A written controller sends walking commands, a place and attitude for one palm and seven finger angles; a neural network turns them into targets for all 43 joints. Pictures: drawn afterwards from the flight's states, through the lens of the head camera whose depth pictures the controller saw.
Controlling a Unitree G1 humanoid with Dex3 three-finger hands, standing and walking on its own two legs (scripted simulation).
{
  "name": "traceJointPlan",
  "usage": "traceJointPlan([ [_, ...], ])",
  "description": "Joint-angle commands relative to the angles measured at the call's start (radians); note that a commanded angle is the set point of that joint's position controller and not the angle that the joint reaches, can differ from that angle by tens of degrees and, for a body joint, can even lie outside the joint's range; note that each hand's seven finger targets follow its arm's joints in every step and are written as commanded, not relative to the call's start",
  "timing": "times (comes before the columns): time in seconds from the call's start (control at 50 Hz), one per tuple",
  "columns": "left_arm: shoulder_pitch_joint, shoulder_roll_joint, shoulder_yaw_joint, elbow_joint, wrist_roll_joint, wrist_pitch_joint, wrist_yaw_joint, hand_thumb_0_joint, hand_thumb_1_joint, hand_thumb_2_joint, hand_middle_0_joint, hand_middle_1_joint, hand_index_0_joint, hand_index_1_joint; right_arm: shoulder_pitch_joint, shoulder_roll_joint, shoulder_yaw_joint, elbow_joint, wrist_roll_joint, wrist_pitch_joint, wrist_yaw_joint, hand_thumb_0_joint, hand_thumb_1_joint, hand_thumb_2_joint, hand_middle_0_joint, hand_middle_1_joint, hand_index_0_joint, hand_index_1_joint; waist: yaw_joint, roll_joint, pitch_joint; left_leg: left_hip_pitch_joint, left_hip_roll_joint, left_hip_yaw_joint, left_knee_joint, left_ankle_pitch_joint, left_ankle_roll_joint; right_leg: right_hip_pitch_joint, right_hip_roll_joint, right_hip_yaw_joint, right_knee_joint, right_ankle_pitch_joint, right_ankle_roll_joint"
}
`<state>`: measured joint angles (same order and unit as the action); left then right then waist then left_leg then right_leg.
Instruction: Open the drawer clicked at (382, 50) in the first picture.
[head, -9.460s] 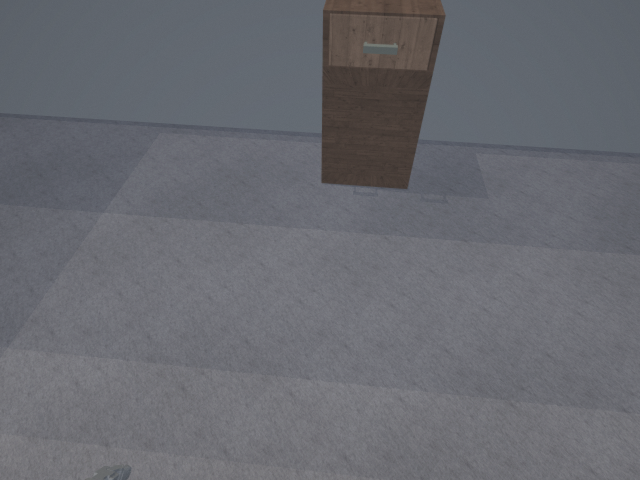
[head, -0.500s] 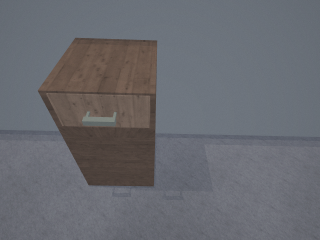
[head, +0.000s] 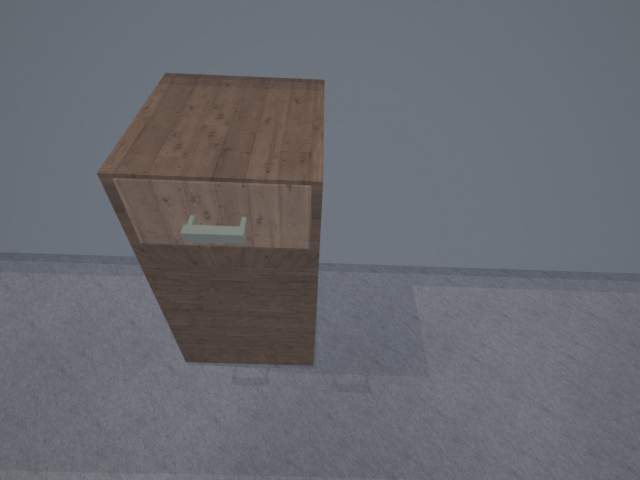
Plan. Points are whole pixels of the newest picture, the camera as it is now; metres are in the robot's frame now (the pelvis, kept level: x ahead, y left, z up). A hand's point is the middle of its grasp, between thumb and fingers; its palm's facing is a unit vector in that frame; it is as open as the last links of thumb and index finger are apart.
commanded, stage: come to a stop and stand still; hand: left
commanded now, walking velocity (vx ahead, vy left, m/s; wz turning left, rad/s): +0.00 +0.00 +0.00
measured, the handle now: (216, 227) +0.59 +0.25 -0.09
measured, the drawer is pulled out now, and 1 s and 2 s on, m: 0.00 0.00 0.00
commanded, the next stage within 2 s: look again from close up in 0.10 s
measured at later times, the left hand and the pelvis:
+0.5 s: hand out of the picture -0.02 +0.14 -0.18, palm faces +0.06 -0.99 -0.14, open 7.4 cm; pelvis +0.01 +0.00 +0.00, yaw +0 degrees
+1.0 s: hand out of the picture -0.01 +0.14 -0.18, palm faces +0.09 -0.98 -0.15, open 7.4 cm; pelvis +0.03 -0.01 -0.01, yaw +0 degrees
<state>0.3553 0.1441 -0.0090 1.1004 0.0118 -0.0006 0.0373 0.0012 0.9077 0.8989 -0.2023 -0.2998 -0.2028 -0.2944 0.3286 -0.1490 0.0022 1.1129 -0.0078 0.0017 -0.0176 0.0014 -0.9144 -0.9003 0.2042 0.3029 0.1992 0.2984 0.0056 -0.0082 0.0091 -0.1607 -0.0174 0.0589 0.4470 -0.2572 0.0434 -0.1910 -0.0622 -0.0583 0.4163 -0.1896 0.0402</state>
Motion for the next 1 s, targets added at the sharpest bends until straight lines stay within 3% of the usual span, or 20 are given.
traceJointPlan([
  [0.0, 0.067, 0.064, 0.013, -0.018, 0.004, -0.017, 0.008, 0.000, 0.900, 0.900, -0.200, -0.300, -0.200, -0.300, 0.040, -0.102, -0.021, -0.026, 0.000, -0.018, -0.008, 0.000, -0.900, -0.900, 0.200, 0.300, 0.200, 0.300, -0.002, 0.010, 0.086, -0.133, 0.118, -0.123, -0.160, -0.044, -0.008, 0.031, -0.046, 0.051, -0.052, 0.028, -0.039],
  [0.06, 0.077, 0.053, 0.013, -0.009, 0.004, -0.016, 0.010, 0.000, 0.900, 0.900, -0.200, -0.300, -0.200, -0.300, 0.052, -0.093, -0.021, -0.014, 0.000, -0.018, -0.009, 0.000, -0.900, -0.900, 0.200, 0.300, 0.200, 0.300, -0.001, 0.031, 0.091, -0.135, 0.119, -0.126, -0.165, -0.047, -0.008, 0.029, -0.045, 0.045, -0.045, 0.029, -0.039],
  [0.46, 0.100, 0.021, 0.019, 0.005, 0.007, -0.022, 0.015, 0.000, 0.900, 0.900, -0.200, -0.300, -0.200, -0.300, 0.077, -0.050, -0.019, -0.002, 0.000, -0.019, -0.013, 0.000, -0.900, -0.900, 0.200, 0.300, 0.200, 0.300, -0.004, 0.003, 0.114, -0.123, 0.111, -0.100, -0.128, 0.021, -0.011, -0.007, -0.047, 0.060, -0.047, 0.043, -0.045],
  [0.7, 0.088, 0.025, 0.022, 0.002, 0.005, -0.022, 0.013, 0.000, 0.900, 0.900, -0.200, -0.300, -0.200, -0.300, 0.076, -0.052, -0.016, -0.001, 0.000, -0.021, -0.016, 0.000, -0.900, -0.900, 0.200, 0.300, 0.200, 0.300, -0.003, 0.008, 0.081, -0.088, 0.114, -0.092, -0.115, 0.094, -0.011, 0.017, -0.048, 0.060, -0.045, 0.087, -0.049],
  [0.76, 0.079, 0.025, 0.022, 0.002, 0.005, -0.021, 0.013, 0.000, 0.900, 0.900, -0.200, -0.300, -0.200, -0.300, 0.078, -0.050, -0.015, 0.002, -0.001, -0.020, -0.016, 0.000, -0.900, -0.900, 0.200, 0.300, 0.200, 0.300, -0.004, 0.014, 0.089, -0.095, 0.115, -0.094, -0.121, 0.086, -0.013, 0.016, -0.046, 0.060, -0.045, 0.079, -0.050],
  [0.82, 0.088, 0.041, 0.030, 0.000, 0.011, -0.019, 0.008, 0.000, 0.900, 0.900, -0.200, -0.300, -0.200, -0.300, 0.089, -0.067, -0.019, 0.003, -0.004, -0.012, -0.013, 0.000, -0.900, -0.900, 0.200, 0.300, 0.200, 0.300, 0.000, 0.004, 0.097, -0.109, 0.102, -0.086, -0.111, -0.097, -0.006, 0.003, -0.046, 0.064, -0.043, -0.104, -0.062],
  [0.86, 0.092, 0.050, 0.038, -0.006, 0.015, -0.015, 0.002, 0.000, 0.900, 0.900, -0.200, -0.300, -0.200, -0.300, 0.084, -0.070, -0.024, -0.007, -0.009, -0.005, -0.009, 0.000, -0.900, -0.900, 0.200, 0.300, 0.200, 0.300, 0.006, 0.002, 0.139, -0.158, 0.091, -0.089, -0.100, -0.206, 0.001, -0.035, -0.050, 0.088, -0.060, -0.239, -0.073],
  [0.92, 0.118, 0.075, 0.054, -0.013, 0.017, -0.013, -0.001, 0.000, 0.900, 0.900, -0.200, -0.300, -0.200, -0.300, 0.090, -0.059, -0.026, -0.027, -0.011, 0.001, -0.004, 0.000, -0.900, -0.900, 0.200, 0.300, 0.200, 0.300, 0.016, -0.070, 0.174, -0.239, 0.052, -0.053, -0.005, -0.224, 0.002, -0.031, -0.092, 0.164, -0.105, -0.375, -0.105],
  [0.98, 0.158, 0.108, 0.079, -0.018, 0.012, -0.017, 0.002, 0.000, 0.900, 0.900, -0.200, -0.300, -0.200, -0.300, 0.075, -0.040, -0.027, -0.056, -0.014, -0.004, -0.001, 0.000, -0.900, -0.900, 0.200, 0.300, 0.200, 0.300, 0.028, -0.167, 0.135, -0.274, 0.037, 0.011, 0.181, -0.135, -0.008, 0.003, -0.211, 0.300, -0.198, -0.427, -0.171],
])
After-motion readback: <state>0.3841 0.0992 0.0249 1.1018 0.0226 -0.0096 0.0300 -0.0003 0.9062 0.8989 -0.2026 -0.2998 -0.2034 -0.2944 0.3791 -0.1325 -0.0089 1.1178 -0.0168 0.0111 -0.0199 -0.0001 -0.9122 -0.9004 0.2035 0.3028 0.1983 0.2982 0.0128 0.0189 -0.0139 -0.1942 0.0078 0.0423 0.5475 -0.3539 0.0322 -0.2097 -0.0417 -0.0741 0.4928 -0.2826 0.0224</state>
